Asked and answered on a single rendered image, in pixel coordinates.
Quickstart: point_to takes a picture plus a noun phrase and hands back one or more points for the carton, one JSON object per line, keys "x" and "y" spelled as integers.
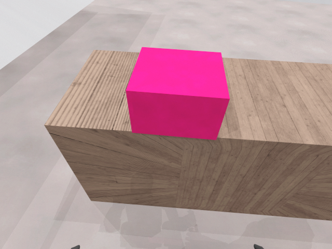
{"x": 181, "y": 93}

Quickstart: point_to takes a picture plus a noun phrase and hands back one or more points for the pedestal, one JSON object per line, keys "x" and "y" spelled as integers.
{"x": 272, "y": 155}

